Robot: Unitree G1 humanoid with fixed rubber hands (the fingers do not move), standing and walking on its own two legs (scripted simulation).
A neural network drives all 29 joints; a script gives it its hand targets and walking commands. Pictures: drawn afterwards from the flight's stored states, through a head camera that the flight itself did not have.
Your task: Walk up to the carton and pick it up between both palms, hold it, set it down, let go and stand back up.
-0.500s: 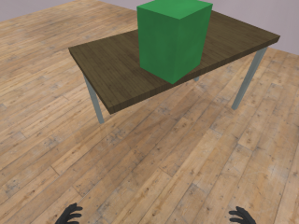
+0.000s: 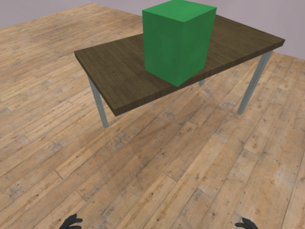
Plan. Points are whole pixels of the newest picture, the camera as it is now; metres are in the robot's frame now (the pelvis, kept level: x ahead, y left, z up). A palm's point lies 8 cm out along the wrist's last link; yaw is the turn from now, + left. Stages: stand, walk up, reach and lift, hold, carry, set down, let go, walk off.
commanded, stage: stand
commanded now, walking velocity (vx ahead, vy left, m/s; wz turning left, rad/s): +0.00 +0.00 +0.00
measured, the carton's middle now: (176, 42) +0.90 -0.09 +0.09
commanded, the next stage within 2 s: walk up in 0.20 s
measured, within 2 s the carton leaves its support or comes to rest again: neither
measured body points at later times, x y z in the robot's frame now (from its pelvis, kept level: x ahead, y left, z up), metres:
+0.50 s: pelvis +0.00 +0.00 +0.00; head +0.00 +0.00 +0.45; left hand +0.11 +0.29 -0.10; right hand +0.11 -0.27 -0.12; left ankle +0.03 +0.11 -0.71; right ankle +0.03 -0.13 -0.72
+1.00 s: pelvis +0.11 -0.04 -0.01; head +0.13 +0.00 +0.44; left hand +0.19 +0.29 -0.13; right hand +0.15 -0.35 -0.10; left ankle +0.04 +0.12 -0.72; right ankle +0.21 -0.17 -0.69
